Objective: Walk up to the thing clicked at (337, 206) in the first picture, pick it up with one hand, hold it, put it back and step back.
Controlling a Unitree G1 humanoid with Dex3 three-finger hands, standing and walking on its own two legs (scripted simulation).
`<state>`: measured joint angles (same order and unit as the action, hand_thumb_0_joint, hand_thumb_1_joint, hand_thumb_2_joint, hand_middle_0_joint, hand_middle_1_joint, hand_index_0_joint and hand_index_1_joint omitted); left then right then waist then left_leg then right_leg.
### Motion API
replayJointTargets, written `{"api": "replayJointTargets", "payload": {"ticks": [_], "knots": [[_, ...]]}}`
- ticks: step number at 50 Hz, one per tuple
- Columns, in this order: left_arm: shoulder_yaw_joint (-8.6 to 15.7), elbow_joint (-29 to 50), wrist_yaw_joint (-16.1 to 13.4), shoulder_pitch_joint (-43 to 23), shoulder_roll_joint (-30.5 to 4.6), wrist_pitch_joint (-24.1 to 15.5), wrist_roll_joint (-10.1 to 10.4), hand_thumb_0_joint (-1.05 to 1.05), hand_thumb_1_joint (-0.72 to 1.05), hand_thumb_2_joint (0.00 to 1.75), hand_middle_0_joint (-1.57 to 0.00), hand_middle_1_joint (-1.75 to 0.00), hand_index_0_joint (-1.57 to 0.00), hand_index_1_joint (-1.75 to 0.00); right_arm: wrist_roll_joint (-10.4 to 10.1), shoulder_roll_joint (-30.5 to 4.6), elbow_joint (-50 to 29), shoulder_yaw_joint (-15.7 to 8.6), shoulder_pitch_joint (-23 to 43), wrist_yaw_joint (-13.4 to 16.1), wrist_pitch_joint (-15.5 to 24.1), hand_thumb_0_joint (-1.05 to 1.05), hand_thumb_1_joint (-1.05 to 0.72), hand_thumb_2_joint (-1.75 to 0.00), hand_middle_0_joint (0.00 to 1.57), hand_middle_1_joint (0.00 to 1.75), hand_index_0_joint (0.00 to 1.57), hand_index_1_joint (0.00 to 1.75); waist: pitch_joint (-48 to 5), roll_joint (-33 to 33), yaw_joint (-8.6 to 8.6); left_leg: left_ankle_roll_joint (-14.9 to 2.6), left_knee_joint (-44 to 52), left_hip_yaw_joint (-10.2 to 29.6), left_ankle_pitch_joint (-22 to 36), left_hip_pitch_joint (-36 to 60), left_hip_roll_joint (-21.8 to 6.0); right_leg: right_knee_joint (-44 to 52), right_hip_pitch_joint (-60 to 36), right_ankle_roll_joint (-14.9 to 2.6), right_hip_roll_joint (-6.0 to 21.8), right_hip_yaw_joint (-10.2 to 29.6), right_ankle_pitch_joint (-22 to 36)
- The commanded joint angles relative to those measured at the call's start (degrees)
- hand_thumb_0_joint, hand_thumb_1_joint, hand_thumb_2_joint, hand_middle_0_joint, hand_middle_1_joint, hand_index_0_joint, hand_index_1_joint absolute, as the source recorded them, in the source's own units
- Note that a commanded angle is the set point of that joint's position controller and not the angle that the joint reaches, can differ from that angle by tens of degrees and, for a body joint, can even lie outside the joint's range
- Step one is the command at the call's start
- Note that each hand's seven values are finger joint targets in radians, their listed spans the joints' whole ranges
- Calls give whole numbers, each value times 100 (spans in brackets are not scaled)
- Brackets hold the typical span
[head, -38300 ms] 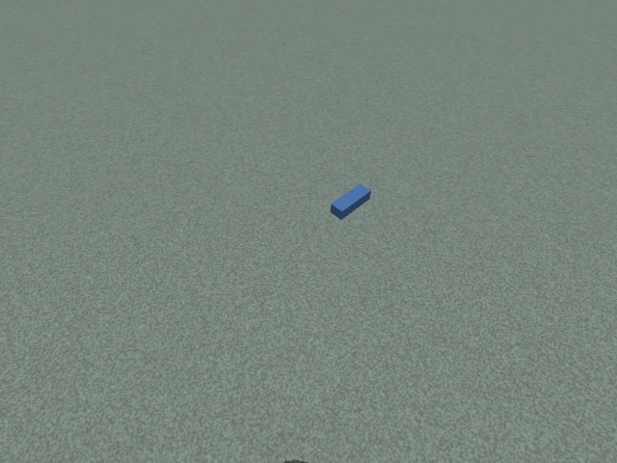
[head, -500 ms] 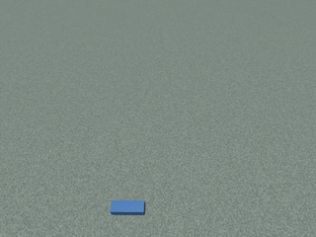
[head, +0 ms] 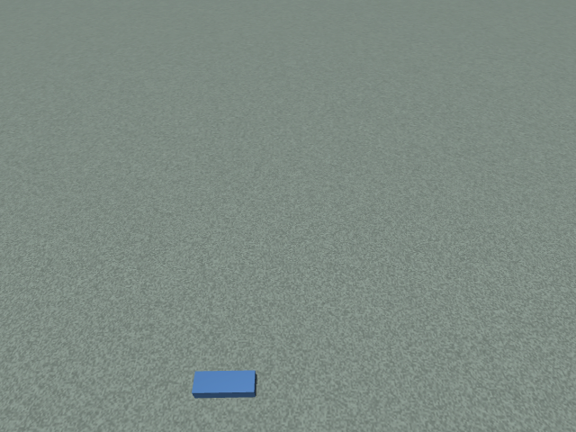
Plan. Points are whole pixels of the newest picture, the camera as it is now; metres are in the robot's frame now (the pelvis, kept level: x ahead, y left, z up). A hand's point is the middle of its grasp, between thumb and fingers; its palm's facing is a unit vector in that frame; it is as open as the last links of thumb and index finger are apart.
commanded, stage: stand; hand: left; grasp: from above
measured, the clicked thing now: (225, 384) +0.42 +0.22 -0.76
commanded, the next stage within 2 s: step back in 0.94 s
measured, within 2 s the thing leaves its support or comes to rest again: neither
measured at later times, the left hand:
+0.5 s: hand out of the picture +0.07 +0.24 -0.16, palm faces +0.00 -0.94 -0.34, open 7.4 cm
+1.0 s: hand out of the picture +0.09 +0.24 -0.16, palm faces -0.01 -0.94 -0.34, open 7.4 cm
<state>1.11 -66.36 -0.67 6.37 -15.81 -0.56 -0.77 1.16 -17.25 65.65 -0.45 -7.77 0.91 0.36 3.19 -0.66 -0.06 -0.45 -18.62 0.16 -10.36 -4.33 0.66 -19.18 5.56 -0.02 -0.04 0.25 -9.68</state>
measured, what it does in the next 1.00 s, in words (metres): stands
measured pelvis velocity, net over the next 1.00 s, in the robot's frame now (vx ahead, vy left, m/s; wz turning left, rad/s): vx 0.00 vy -0.01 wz -0.01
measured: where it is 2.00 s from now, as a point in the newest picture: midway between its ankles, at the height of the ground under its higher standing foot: outside the picture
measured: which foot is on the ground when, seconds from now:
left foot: down 0.00-1.00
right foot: down 0.00-1.00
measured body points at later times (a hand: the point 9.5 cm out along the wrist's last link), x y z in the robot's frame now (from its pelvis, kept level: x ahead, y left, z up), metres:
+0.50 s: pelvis +0.00 +0.00 +0.00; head +0.01 -0.01 +0.45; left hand +0.08 +0.29 -0.13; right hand +0.07 -0.30 -0.14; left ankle +0.00 +0.11 -0.75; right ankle +0.01 -0.12 -0.75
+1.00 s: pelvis +0.00 -0.01 +0.00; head +0.02 -0.01 +0.45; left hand +0.09 +0.29 -0.13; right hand +0.08 -0.31 -0.14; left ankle +0.00 +0.11 -0.75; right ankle +0.01 -0.12 -0.75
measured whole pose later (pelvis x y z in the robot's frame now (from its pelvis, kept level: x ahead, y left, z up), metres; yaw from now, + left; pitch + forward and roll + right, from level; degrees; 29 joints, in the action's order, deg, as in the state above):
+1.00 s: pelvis +0.00 -0.01 +0.00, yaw -1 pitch -2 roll +0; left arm 1.1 -63.7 0.1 5.8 -19.4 -0.4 0.3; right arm 0.3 -19.7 64.3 -0.7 -5.8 -0.2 -0.4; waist 4.0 -0.4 -0.4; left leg 0.0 -20.5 -0.2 -11.5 -6.7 -0.1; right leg -20.9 8.1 -0.7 -0.8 0.6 -10.5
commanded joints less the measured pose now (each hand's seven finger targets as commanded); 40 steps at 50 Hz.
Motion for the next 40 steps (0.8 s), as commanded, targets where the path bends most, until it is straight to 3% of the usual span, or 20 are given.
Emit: {"api": "replayJointTargets", "payload": {"ticks": [1,3,6,10,11,13,15,17,21,26,27,30,34,40], "knots": [[217,328,-84,-138,-1109,-80,-13,0,90,90,-20,-30,-20,-30,-10,-1118,-309,-213,196,80,141,0,-90,-90,20,30,20,30,-256,51,47,-93,342,570,746,-69,-709,345,-28,-90,662,565,767],[244,361,-96,-229,-1206,-93,-21,0,90,90,-20,-30,-20,-30,-10,-1117,-333,-222,224,75,147,0,-90,-90,20,30,20,30,-323,81,8,-78,344,567,868,-26,-718,323,-35,-94,665,539,837],[243,346,-88,-261,-1223,-85,-21,0,90,90,-20,-30,-20,-30,-5,-1139,-321,-221,199,69,132,0,-90,-90,20,30,20,30,-134,90,-13,-93,437,583,375,-156,-719,407,74,-81,650,574,332],[240,359,-62,-264,-1259,-76,-1,0,90,90,-20,-30,-20,-30,-4,-1177,-303,-224,226,62,148,0,-90,-90,20,30,20,30,-105,-6,13,-85,532,606,178,-267,-726,400,63,-114,644,596,268],[233,370,-61,-233,-1257,-90,-20,0,90,90,-20,-30,-20,-30,-3,-1217,-340,-240,295,60,164,0,-90,-90,20,30,20,30,-289,8,32,-99,455,590,455,-35,-749,356,55,-135,671,599,438],[227,364,-58,-235,-1293,-102,-10,0,90,90,-20,-30,-20,-30,-17,-1177,-332,-218,272,46,156,0,-90,-90,20,30,20,30,-209,109,34,-92,453,600,427,-103,-744,386,85,-106,656,582,358],[219,393,-57,-270,-1295,-113,-12,0,90,90,-20,-30,-20,-30,-14,-1233,-347,-227,277,45,169,0,-90,-90,20,30,20,30,-361,100,4,-108,405,581,645,8,-766,362,43,-108,682,603,631],[196,358,-51,-231,-1267,-104,-14,0,90,90,-20,-30,-20,-30,-15,-1238,-326,-224,310,38,154,0,-90,-90,20,30,20,30,-219,99,18,-106,436,594,373,-19,-752,418,179,-101,655,600,335],[198,420,-51,-298,-1365,-130,4,0,90,90,-20,-30,-20,-30,-9,-1278,-348,-222,301,25,155,0,-90,-90,20,30,20,30,-409,43,-10,-111,376,558,670,41,-773,369,15,-115,710,631,686],[180,407,-49,-285,-1390,-118,2,0,90,90,-20,-30,-20,-30,-16,-1308,-338,-208,312,21,146,0,-90,-90,20,30,20,30,-274,67,-11,-88,449,576,513,-37,-762,393,84,-117,682,604,543],[180,421,-57,-296,-1409,-127,8,0,90,90,-20,-30,-20,-30,-26,-1320,-349,-221,317,17,146,0,-90,-90,20,30,20,30,-408,54,-14,-100,394,558,735,63,-781,347,-9,-131,718,607,758],[172,401,-43,-281,-1414,-131,12,0,90,90,-20,-30,-20,-30,-18,-1318,-320,-203,305,14,136,0,-90,-90,20,30,20,30,-227,96,0,-97,451,580,405,-109,-763,433,55,-107,680,620,405],[173,439,-47,-279,-1462,-146,16,0,90,90,-20,-30,-20,-30,-34,-1342,-347,-211,325,15,158,0,-90,-90,20,30,20,30,-484,15,-17,-107,368,548,910,98,-793,311,-82,-144,720,606,1040],[162,415,-32,-281,-1461,-125,28,0,90,90,-20,-30,-20,-30,-31,-1337,-310,-194,290,6,147,0,-90,-90,20,30,20,30,-222,49,1,-60,502,566,496,-77,-769,423,51,-127,676,620,513]]}}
